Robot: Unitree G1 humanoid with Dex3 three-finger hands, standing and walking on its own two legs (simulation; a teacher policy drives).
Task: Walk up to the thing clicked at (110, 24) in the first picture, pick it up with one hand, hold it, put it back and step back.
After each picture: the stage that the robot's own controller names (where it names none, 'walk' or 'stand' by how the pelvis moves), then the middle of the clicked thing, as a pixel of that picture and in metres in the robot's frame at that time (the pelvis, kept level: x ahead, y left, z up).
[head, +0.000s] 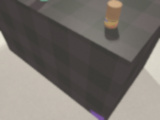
stand; (112, 14) +0.70 -0.13 +0.06
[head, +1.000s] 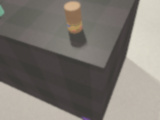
walk; (73, 17) +0.61 +0.08 +0.08
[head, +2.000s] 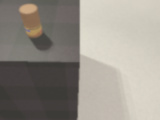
stand; (31, 21) +0.57 +0.22 +0.09
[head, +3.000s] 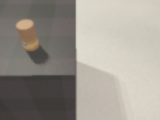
walk; (28, 35) +0.54 +0.24 +0.06
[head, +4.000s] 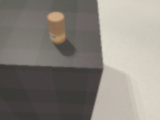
stand; (56, 28) +0.57 +0.12 +0.07
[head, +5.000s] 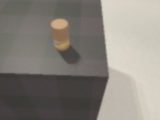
stand; (60, 35) +0.54 +0.11 +0.05
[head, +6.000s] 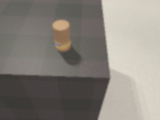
stand; (62, 36) +0.54 +0.10 +0.05
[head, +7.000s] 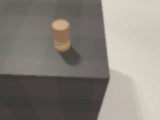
stand; (61, 36) +0.54 +0.10 +0.05
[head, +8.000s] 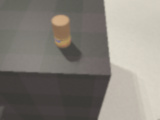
rise first; (61, 32) +0.54 +0.11 +0.06
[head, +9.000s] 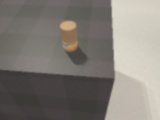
go down; (69, 36) +0.55 +0.11 +0.06
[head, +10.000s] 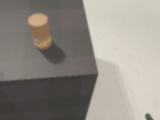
go down; (40, 32) +0.52 +0.12 +0.07
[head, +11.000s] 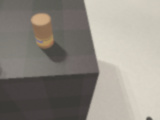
approach; (43, 31) +0.53 +0.12 +0.07
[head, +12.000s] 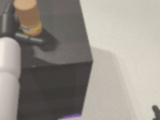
close; (29, 17) +0.54 +0.13 +0.11
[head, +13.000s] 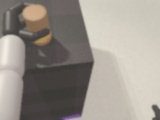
lift; (38, 26) +0.49 +0.10 +0.11
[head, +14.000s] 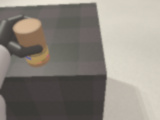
lift; (33, 44) +0.33 +0.14 +0.25
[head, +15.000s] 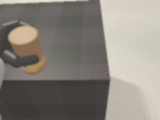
hold; (29, 51) +0.31 +0.15 +0.23
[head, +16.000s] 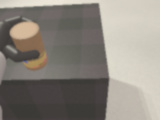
hold; (31, 47) +0.32 +0.15 +0.24
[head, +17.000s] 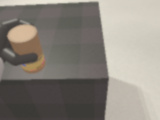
hold; (28, 50) +0.31 +0.15 +0.24
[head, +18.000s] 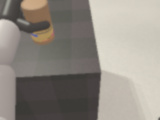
crouch; (39, 22) +0.41 +0.12 +0.25
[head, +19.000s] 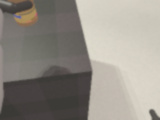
lower; (21, 3) +0.49 +0.13 +0.24
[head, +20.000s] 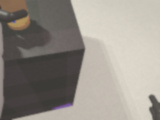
lower; (14, 7) +0.53 +0.12 +0.13
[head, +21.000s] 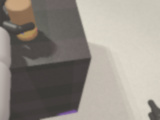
lower; (23, 19) +0.50 +0.13 +0.12
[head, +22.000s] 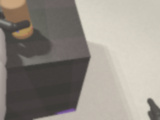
lower; (18, 17) +0.51 +0.14 +0.11
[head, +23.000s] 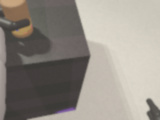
lower; (17, 16) +0.51 +0.14 +0.12
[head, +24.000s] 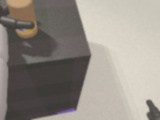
open; (23, 16) +0.51 +0.12 +0.11
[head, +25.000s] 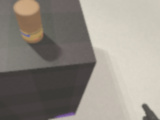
sink last; (30, 22) +0.49 +0.11 +0.11
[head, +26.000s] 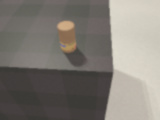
sink last; (67, 37) +0.53 +0.12 +0.08
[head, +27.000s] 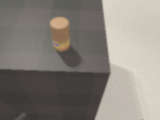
stand; (60, 34) +0.51 +0.11 +0.07
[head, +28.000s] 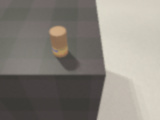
stand; (59, 42) +0.53 +0.11 +0.06
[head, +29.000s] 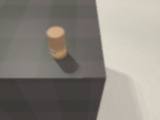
stand; (57, 43) +0.50 +0.11 +0.06
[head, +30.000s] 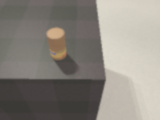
stand; (57, 44) +0.50 +0.12 +0.05
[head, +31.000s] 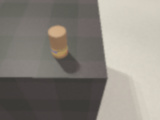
stand; (58, 42) +0.50 +0.11 +0.05
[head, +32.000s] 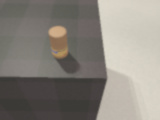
stand; (58, 42) +0.50 +0.11 +0.05
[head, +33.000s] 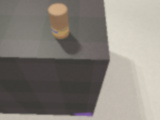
walk; (59, 22) +0.54 +0.10 +0.07
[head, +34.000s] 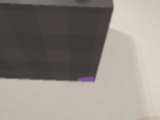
walk; out of the picture +0.79 +0.07 +0.09
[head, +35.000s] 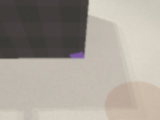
stand; out of the picture +1.12 +0.19 +0.08
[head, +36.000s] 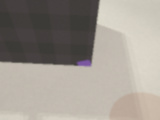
stand; out of the picture +1.13 +0.10 +0.07
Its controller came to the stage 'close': yes
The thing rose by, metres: 0.19
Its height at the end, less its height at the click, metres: +0.00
